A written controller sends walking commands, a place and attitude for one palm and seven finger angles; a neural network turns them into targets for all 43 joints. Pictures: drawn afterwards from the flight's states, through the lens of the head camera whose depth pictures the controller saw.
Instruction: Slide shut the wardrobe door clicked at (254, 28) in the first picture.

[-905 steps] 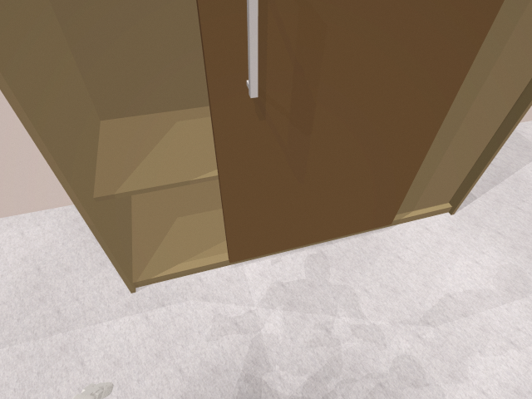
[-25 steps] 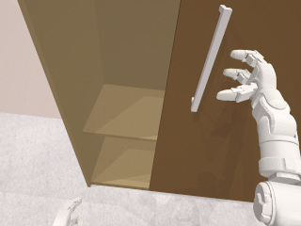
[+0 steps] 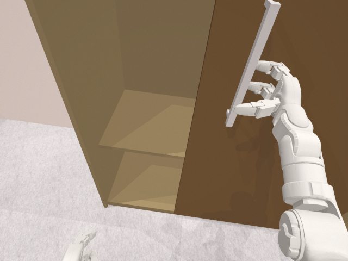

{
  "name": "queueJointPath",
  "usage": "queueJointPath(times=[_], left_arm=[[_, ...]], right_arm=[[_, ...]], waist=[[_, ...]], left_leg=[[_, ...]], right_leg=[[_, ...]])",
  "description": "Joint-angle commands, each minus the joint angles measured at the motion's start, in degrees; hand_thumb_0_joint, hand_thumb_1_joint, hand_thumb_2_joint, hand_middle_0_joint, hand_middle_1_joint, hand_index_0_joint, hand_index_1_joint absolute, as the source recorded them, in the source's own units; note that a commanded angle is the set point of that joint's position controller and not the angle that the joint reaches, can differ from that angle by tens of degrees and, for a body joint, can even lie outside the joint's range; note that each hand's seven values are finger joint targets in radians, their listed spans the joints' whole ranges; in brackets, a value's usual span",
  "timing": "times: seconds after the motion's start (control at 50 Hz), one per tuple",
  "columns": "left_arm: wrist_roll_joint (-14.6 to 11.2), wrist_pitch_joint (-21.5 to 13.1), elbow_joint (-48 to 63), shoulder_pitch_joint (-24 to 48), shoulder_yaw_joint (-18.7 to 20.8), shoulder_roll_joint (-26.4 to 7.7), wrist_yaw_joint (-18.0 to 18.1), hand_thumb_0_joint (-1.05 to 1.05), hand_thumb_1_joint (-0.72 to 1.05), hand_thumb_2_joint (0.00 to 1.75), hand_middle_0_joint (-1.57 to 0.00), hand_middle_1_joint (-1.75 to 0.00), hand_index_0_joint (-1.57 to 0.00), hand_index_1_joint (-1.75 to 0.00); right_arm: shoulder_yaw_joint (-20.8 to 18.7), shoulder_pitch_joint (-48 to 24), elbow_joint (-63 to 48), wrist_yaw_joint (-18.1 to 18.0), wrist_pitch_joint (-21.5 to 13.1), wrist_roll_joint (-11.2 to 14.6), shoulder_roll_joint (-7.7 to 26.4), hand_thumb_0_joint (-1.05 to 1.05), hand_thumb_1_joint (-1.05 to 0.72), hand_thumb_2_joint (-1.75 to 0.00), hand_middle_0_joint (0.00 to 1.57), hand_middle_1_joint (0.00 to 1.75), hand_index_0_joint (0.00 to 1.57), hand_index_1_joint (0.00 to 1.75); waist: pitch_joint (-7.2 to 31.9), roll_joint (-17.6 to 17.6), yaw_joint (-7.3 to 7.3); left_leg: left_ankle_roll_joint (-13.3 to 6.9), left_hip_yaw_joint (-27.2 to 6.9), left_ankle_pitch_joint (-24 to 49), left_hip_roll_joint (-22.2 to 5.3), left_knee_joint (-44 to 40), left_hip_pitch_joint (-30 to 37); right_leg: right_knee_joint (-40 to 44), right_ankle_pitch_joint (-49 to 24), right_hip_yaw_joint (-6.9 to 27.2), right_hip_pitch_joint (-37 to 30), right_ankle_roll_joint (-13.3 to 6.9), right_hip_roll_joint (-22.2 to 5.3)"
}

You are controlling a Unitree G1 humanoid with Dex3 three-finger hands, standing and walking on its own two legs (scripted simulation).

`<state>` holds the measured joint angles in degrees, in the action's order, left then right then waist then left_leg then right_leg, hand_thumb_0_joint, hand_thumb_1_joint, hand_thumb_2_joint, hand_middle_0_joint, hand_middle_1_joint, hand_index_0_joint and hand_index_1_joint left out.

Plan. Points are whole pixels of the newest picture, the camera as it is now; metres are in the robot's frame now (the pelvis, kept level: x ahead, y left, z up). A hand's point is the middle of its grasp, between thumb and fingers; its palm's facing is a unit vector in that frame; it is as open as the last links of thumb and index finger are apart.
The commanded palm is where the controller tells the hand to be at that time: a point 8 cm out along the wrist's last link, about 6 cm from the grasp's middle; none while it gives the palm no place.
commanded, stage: feel for the door with the fingertips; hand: right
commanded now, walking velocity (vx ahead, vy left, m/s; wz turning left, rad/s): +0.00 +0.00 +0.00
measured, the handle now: (245, 73) +0.49 -0.11 +0.22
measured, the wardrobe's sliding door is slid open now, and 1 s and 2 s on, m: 0.39 0.39 0.39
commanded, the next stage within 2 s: slide the fingers in behind the handle in 0.18 s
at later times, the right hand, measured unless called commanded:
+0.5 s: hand (259, 88) +0.44 -0.13 +0.22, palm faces +0.04 +1.00 +0.01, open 13.9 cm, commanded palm +0.41 -0.18 +0.22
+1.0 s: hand (247, 88) +0.43 -0.10 +0.22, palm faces +0.03 +1.00 +0.03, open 14.0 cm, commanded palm +0.41 -0.16 +0.22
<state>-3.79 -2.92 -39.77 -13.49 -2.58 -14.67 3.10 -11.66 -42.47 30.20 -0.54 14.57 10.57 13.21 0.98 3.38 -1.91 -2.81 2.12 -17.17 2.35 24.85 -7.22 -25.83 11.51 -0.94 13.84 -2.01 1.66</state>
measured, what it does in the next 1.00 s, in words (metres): stands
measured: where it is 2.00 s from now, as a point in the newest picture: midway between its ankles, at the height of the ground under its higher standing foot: outside the picture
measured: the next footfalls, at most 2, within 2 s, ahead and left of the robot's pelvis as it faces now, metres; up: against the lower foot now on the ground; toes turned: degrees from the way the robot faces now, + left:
none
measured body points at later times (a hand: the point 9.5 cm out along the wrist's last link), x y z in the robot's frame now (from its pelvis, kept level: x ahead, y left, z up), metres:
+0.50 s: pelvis +0.00 -0.01 +0.00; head -0.01 +0.01 +0.45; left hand +0.11 +0.24 -0.12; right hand +0.43 -0.18 +0.22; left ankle -0.04 +0.08 -0.74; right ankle +0.02 -0.10 -0.74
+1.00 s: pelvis +0.00 +0.00 +0.00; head -0.01 +0.02 +0.45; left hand +0.13 +0.24 -0.11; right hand +0.43 -0.16 +0.22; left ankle -0.04 +0.08 -0.74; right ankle +0.02 -0.10 -0.74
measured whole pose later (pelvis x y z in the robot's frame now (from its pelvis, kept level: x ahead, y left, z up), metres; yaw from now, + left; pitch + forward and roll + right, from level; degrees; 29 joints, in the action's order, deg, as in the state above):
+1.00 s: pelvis +0.00 +0.00 +0.00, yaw +0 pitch +0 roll +0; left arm -3.5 -3.2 -40.2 -13.5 -2.3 -14.2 2.5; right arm -10.0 -45.2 32.5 -3.2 13.5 9.7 10.7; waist 1.6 3.0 -2.1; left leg -2.5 1.8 -16.9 2.3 24.9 -7.8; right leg -25.9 11.4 -1.2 14.3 -2.3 1.7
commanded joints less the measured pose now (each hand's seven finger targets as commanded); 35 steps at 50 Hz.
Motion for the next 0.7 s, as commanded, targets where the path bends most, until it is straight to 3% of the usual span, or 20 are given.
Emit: queueJointPath(times=[0.0, 0.04, 0.1, 0.16, 0.22, 0.24, 0.28, 0.34, 0.38, 0.42, 0.48, 0.52, 0.54, 0.6, 0.68], left_arm=[[0.29, -3.36, 7.86, 4.49, 2.39, -6.47, 0.13, 0.00, 0.90, 0.90, -0.20, -0.30, -0.20, -0.30], [0.11, -3.40, 7.29, 3.63, 2.49, -6.58, -0.08, 0.00, 0.90, 0.90, -0.20, -0.30, -0.20, -0.30], [-0.25, -2.62, 6.92, 3.01, 2.57, -7.39, 0.27, 0.00, 0.90, 0.90, -0.20, -0.30, -0.20, -0.30], [-0.35, -2.69, 7.32, 2.71, 2.74, -7.31, 0.38, 0.00, 0.90, 0.90, -0.20, -0.30, -0.20, -0.30], [-0.25, -2.84, 6.99, 1.73, 2.99, -7.51, 0.19, 0.00, 0.90, 0.90, -0.20, -0.30, -0.20, -0.30], [-0.29, -2.97, 7.00, 1.79, 3.07, -7.39, 0.12, 0.00, 0.90, 0.90, -0.20, -0.30, -0.20, -0.30], [-0.10, -3.01, 6.55, 1.28, 3.23, -7.62, 0.02, 0.00, 0.90, 0.90, -0.20, -0.30, -0.20, -0.30], [-0.14, -3.28, 6.92, 1.29, 3.28, -7.44, -0.18, 0.00, 0.90, 0.90, -0.20, -0.30, -0.20, -0.30], [-0.14, -3.19, 7.01, 1.48, 3.25, -7.51, -0.39, 0.00, 0.90, 0.90, -0.20, -0.30, -0.20, -0.30], [-0.10, -3.46, 7.58, 1.78, 3.25, -7.44, -0.56, 0.00, 0.90, 0.90, -0.20, -0.30, -0.20, -0.30], [-0.12, -3.16, 7.85, 2.43, 3.10, -7.44, -0.36, 0.00, 0.90, 0.90, -0.20, -0.30, -0.20, -0.30], [-0.15, -3.40, 7.94, 2.79, 2.86, -7.16, -0.32, 0.00, 0.90, 0.90, -0.20, -0.30, -0.20, -0.30], [-0.17, -3.51, 8.10, 2.99, 2.87, -6.99, -0.37, 0.00, 0.90, 0.90, -0.20, -0.30, -0.20, -0.30], [0.02, -3.91, 8.27, 3.46, 2.82, -6.85, -0.41, 0.00, 0.90, 0.90, -0.20, -0.30, -0.20, -0.30], [0.04, -3.73, 7.70, 3.68, 2.78, -6.81, -0.26, 0.00, 0.90, 0.90, -0.20, -0.30, -0.20, -0.30]], right_arm=[[-3.22, -31.93, -15.20, 0.07, -7.61, -0.32, 13.34, 0.00, 0.50, -0.30, 0.30, 1.20, 0.30, 1.20], [-1.17, -31.45, -11.35, 0.45, -6.56, -0.91, 11.10, 0.00, 0.50, -0.30, 0.30, 1.20, 0.30, 1.20], [-2.00, -30.28, -5.47, 1.21, -3.90, -0.95, 12.68, 0.00, 0.50, -0.30, 0.30, 1.20, 0.30, 1.20], [-1.21, -32.51, -5.31, 1.92, -3.30, -0.46, 11.29, 0.00, 0.50, -0.30, 0.30, 1.20, 0.30, 1.20], [-1.34, -33.64, -5.16, 2.07, -4.31, -0.27, 11.57, 0.00, 0.50, -0.30, 0.30, 1.20, 0.30, 1.20], [0.16, -34.29, -5.35, 2.16, -4.57, -0.20, 9.70, 0.00, 0.50, -0.30, 0.30, 1.20, 0.30, 1.20], [-1.43, -33.84, -4.45, 1.70, -5.25, -0.29, 11.34, 0.00, 0.50, -0.30, 0.30, 1.20, 0.30, 1.20], [-0.83, -33.77, -5.19, 1.57, -5.96, -0.28, 10.22, 0.00, 0.50, -0.30, 0.30, 1.20, 0.30, 1.20], [-1.33, -32.74, -6.13, 1.42, -6.52, -0.61, 11.18, 0.00, 0.50, -0.30, 0.30, 1.20, 0.30, 1.20], [-1.82, -31.97, -7.81, 1.46, -6.73, -0.32, 11.20, 0.00, 0.50, -0.30, 0.30, 1.20, 0.30, 1.20], [-3.39, -30.60, -8.83, 1.23, -6.90, -0.36, 13.28, 0.00, 0.50, -0.30, 0.30, 1.20, 0.30, 1.20], [-2.53, -32.50, -9.71, 0.90, -7.06, -0.42, 12.48, 0.00, 0.50, -0.30, 0.30, 1.20, 0.30, 1.20], [-1.15, -32.98, -10.83, 0.75, -7.23, -0.57, 10.99, 0.00, 0.50, -0.30, 0.30, 1.20, 0.30, 1.20], [-1.53, -32.71, -12.97, -0.01, -7.57, -0.49, 10.91, 0.00, 0.50, -0.30, 0.30, 1.20, 0.30, 1.20], [-0.59, -31.07, -11.14, -0.45, -6.56, -0.61, 9.55, 0.00, 0.50, -0.30, 0.30, 1.20, 0.30, 1.20]], waist=[[20.05, -4.35, 0.27], [17.27, -3.99, -0.20], [14.30, -4.73, -0.37], [15.45, -3.11, -0.63], [16.84, -4.44, -0.97], [16.66, -4.20, -1.25], [16.91, -5.79, -0.97], [17.70, -5.43, -0.85], [18.04, -3.54, -0.21], [18.56, -3.92, -0.01], [17.78, -4.76, 0.57], [16.06, -4.06, 0.00], [16.21, -3.92, -0.25], [17.48, -2.83, 0.09], [16.27, -4.85, -0.03]], left_leg=[[1.70, -2.40, 24.29, -1.53, -2.75, -1.09], [1.66, -2.10, 22.29, -1.31, -3.16, -3.69], [1.77, -2.33, 20.55, -1.54, -3.95, -4.50], [1.47, -2.13, 21.14, -1.45, -3.73, -4.98], [1.37, -1.79, 21.58, -1.25, -3.25, -5.12], [1.35, -1.72, 21.56, -1.13, -3.13, -5.84], [1.45, -1.89, 21.55, -1.19, -3.28, -5.47], [1.44, -1.78, 21.06, -1.11, -3.02, -5.68], [1.10, -1.80, 20.10, -1.19, -3.00, -5.35], [1.12, -1.68, 20.29, -1.03, -2.96, -5.02], [1.15, -1.83, 19.88, -1.10, -3.33, -3.73], [1.21, -1.84, 18.50, -1.00, -3.55, -4.98], [1.23, -1.64, 17.36, -0.87, -3.60, -5.74], [1.10, -1.73, 16.63, -0.84, -3.74, -5.29], [1.17, -1.59, 15.97, -0.75, -4.01, -5.48]], right_leg=[[-0.30, -15.55, 2.42, -14.48, -1.78, -0.80], [-0.14, -14.12, 2.51, -14.00, -1.75, -0.90], [0.06, -11.42, 2.20, -11.14, -1.84, -0.78], [-0.27, -12.76, 2.40, -12.32, -1.79, -0.72], [-0.58, -14.09, 2.99, -12.96, -1.76, -0.90], [-0.73, -14.35, 2.98, -13.48, -1.73, -0.92], [-0.98, -14.34, 2.86, -12.94, -1.83, -1.05], [-0.72, -14.00, 3.12, -13.54, -1.82, -1.01], [-0.72, -14.07, 3.18, -13.82, -1.64, -1.11], [-0.43, -14.30, 3.37, -14.32, -1.65, -1.18], [-0.14, -13.49, 2.98, -13.01, -1.67, -1.27], [0.18, -12.17, 3.11, -12.89, -1.70, -1.36], [0.33, -11.70, 3.28, -13.66, -1.64, -1.47], [0.45, -11.80, 3.45, -14.67, -1.52, -1.53], [0.63, -11.43, 3.32, -14.23, -1.43, -1.72]])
